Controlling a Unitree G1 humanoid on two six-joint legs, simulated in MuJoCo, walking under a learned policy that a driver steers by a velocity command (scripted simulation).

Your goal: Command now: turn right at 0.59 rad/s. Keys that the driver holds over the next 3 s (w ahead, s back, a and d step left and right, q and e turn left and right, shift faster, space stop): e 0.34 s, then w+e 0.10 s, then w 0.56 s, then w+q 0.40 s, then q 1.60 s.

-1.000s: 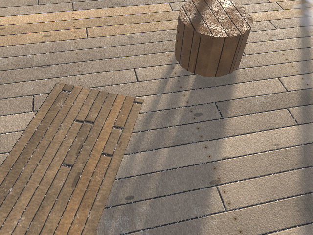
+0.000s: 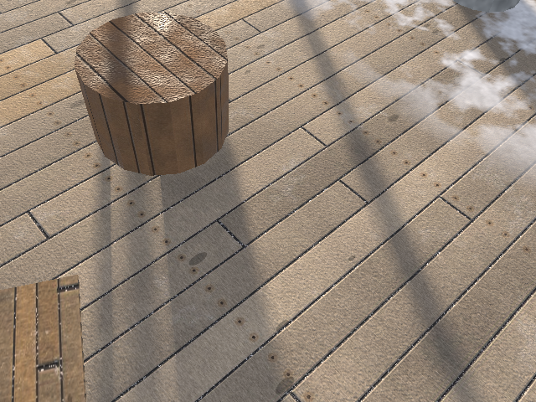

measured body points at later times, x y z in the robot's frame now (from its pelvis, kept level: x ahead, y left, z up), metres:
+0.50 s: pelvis +0.01 -0.04 +0.00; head +0.03 -0.07 +0.45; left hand +0.22 +0.19 -0.07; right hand +0.09 -0.36 -0.10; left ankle +0.08 +0.10 -0.70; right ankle -0.01 -0.13 -0.74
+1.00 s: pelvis +0.17 -0.08 +0.00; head +0.20 -0.09 +0.45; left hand +0.46 +0.05 -0.09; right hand +0.04 -0.34 -0.12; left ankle +0.10 +0.08 -0.74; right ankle +0.26 -0.28 -0.71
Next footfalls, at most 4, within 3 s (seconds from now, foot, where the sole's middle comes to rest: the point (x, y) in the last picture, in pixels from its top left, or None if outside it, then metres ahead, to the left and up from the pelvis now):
0.18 right None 0.03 -0.14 -0.78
0.64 left None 0.13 0.06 -0.78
1.08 right None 0.32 -0.29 -0.78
1.60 left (316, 324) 0.66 -0.14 -0.78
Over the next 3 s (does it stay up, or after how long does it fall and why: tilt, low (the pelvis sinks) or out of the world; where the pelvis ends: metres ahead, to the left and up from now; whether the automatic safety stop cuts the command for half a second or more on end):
stays up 0.58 -0.24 -0.01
